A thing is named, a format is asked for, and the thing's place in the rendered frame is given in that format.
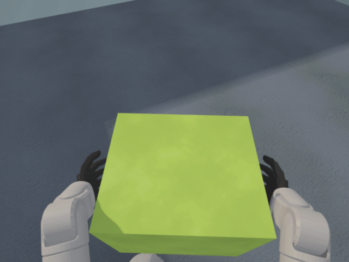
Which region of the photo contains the robot left hand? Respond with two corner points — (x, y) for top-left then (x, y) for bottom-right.
(77, 151), (107, 201)

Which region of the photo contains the robot right hand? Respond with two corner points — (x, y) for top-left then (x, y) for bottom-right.
(259, 155), (288, 204)

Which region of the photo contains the robot left forearm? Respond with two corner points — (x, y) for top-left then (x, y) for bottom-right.
(41, 181), (95, 262)

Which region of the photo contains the robot right forearm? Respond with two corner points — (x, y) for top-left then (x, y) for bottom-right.
(269, 188), (330, 262)

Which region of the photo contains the carton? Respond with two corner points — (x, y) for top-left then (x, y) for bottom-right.
(89, 113), (276, 257)

